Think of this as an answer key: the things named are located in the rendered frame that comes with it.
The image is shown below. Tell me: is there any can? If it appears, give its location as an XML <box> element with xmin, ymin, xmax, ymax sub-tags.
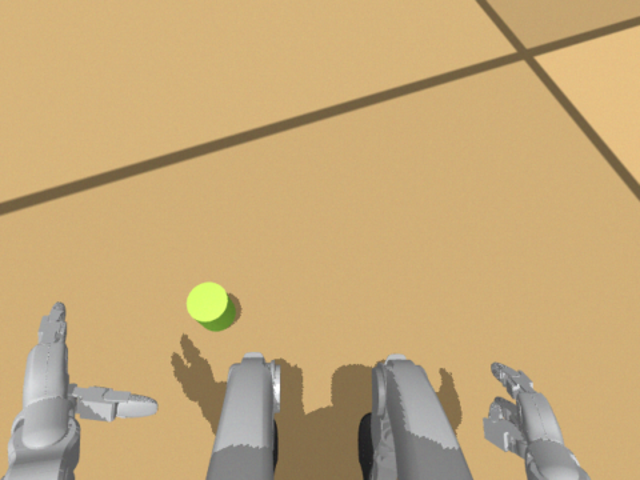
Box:
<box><xmin>187</xmin><ymin>282</ymin><xmax>236</xmax><ymax>332</ymax></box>

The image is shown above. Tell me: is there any left robot arm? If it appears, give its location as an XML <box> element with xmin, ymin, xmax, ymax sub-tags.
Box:
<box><xmin>1</xmin><ymin>398</ymin><xmax>80</xmax><ymax>480</ymax></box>

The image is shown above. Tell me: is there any right robot hand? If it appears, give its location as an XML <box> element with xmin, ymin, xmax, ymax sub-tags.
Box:
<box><xmin>483</xmin><ymin>362</ymin><xmax>565</xmax><ymax>460</ymax></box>

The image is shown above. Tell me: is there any right robot foot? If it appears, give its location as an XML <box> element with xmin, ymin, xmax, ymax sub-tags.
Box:
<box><xmin>358</xmin><ymin>412</ymin><xmax>374</xmax><ymax>480</ymax></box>

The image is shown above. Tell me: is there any left robot hand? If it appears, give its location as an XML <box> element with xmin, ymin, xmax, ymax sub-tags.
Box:
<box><xmin>22</xmin><ymin>302</ymin><xmax>158</xmax><ymax>422</ymax></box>

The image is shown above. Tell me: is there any right robot arm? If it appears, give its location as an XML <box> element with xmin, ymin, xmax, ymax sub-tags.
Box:
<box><xmin>525</xmin><ymin>441</ymin><xmax>591</xmax><ymax>480</ymax></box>

